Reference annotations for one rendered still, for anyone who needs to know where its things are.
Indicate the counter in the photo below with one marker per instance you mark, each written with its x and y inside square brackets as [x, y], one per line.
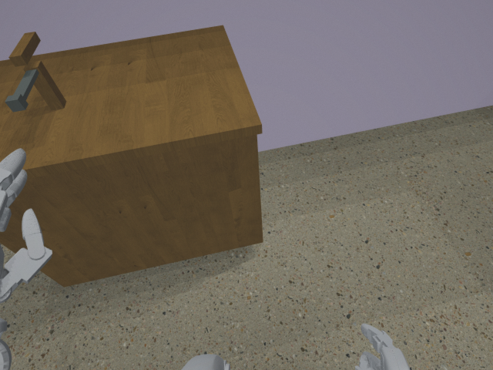
[139, 153]

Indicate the right robot hand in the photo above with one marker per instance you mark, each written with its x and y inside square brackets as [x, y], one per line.
[391, 358]

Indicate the left robot hand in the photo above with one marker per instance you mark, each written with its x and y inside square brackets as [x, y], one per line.
[25, 264]

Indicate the tap lever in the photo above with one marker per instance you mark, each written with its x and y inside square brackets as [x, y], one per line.
[17, 102]

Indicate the left robot thigh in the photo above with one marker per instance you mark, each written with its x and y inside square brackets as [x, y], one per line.
[206, 362]

